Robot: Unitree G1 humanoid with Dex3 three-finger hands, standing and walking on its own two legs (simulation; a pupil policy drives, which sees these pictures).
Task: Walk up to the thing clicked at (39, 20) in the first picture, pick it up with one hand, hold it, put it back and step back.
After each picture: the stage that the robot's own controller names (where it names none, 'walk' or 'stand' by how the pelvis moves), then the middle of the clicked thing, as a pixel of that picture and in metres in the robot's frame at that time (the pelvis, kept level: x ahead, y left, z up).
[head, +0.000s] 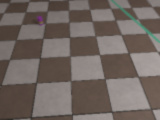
stand; (40, 20) +1.90 +0.62 -0.72
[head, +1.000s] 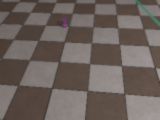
walk; (64, 23) +1.83 +0.42 -0.71
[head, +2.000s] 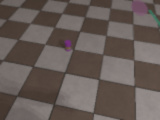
walk; (67, 45) +1.29 +0.25 -0.70
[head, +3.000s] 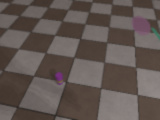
walk; (59, 78) +0.90 +0.27 -0.71
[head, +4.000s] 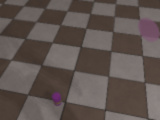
walk; (57, 99) +0.63 +0.25 -0.70
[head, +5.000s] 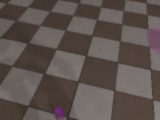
walk; (59, 114) +0.51 +0.17 -0.70
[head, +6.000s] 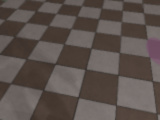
stand; out of the picture +0.42 +0.19 -0.71
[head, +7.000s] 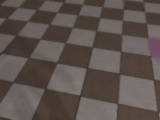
stand; out of the picture +0.43 +0.17 -0.72
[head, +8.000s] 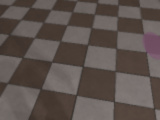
stand; out of the picture +0.40 +0.19 -0.72
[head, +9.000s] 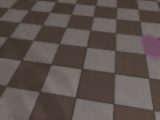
stand; out of the picture +0.40 +0.20 -0.73
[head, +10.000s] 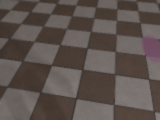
stand; out of the picture +0.40 +0.20 -0.73
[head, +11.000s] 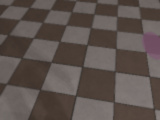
go down; out of the picture +0.39 +0.19 -0.72
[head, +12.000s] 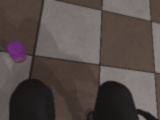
go down; (17, 52) +0.47 +0.26 -0.30
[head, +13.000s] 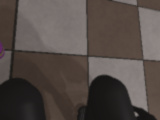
close in; out of the picture +0.44 +0.29 -0.27
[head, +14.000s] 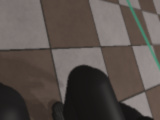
close in; out of the picture +0.43 +0.31 -0.22
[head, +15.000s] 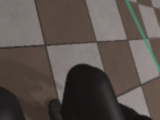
lift; out of the picture +0.41 +0.32 -0.22
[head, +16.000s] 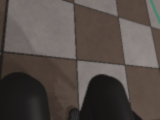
lift; out of the picture +0.34 +0.29 -0.16
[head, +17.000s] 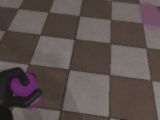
lift; (27, 91) +0.32 +0.19 +0.01
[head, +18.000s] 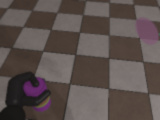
hold; (38, 94) +0.33 +0.16 -0.01
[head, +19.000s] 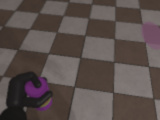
hold; (39, 94) +0.32 +0.17 +0.00
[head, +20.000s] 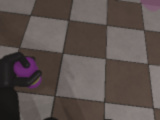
crouch; (29, 73) +0.39 +0.19 -0.06
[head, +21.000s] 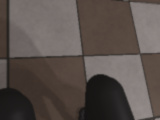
lower; out of the picture +0.46 +0.30 -0.12
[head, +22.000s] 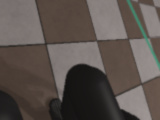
lower; out of the picture +0.41 +0.33 -0.23
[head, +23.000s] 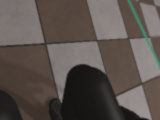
lower; out of the picture +0.41 +0.33 -0.23
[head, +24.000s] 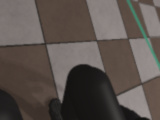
lower; out of the picture +0.41 +0.33 -0.22
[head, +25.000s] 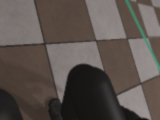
lower; out of the picture +0.41 +0.33 -0.22
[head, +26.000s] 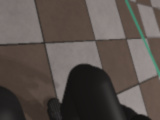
open; out of the picture +0.40 +0.31 -0.23
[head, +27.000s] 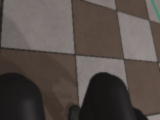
stand; out of the picture +0.41 +0.29 -0.25
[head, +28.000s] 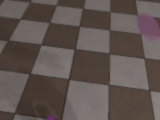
stand; out of the picture +0.39 +0.19 -0.62
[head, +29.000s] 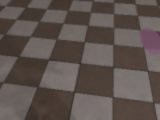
stand; out of the picture +0.40 +0.20 -0.67
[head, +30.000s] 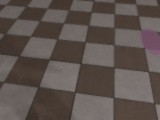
stand; out of the picture +0.39 +0.19 -0.67
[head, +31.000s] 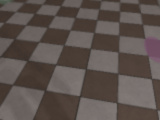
stand; out of the picture +0.42 +0.17 -0.72
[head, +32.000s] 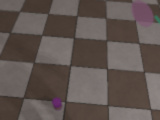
walk; (57, 104) +0.48 +0.18 -0.70
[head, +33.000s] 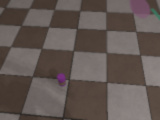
walk; (61, 80) +0.74 +0.22 -0.70
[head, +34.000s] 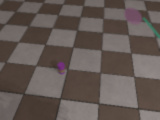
stand; (61, 68) +1.02 +0.24 -0.70
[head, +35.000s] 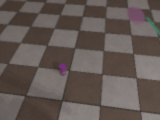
stand; (62, 69) +1.00 +0.23 -0.73
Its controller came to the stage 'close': yes
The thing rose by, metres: 0.71
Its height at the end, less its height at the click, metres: +0.00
